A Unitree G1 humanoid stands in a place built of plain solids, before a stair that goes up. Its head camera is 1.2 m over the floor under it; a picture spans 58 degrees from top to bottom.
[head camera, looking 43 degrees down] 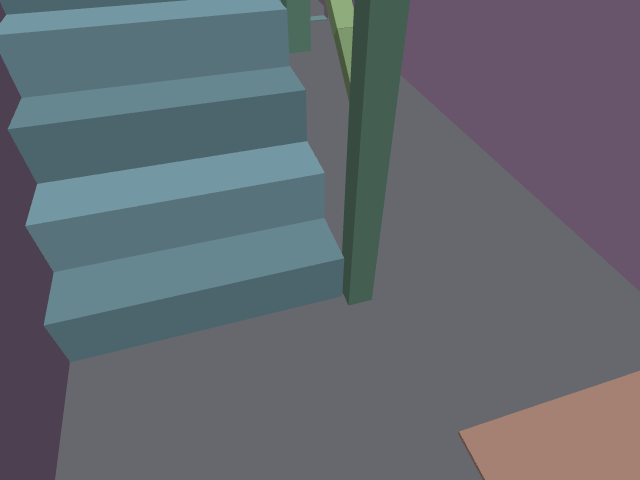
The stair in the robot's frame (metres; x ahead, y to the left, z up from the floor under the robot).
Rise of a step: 0.19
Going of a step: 0.21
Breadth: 0.90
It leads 17 degrees to the left of straight ahead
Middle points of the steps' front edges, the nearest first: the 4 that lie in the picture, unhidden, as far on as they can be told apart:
0.86 0.35 0.19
1.07 0.41 0.39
1.27 0.48 0.58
1.48 0.54 0.77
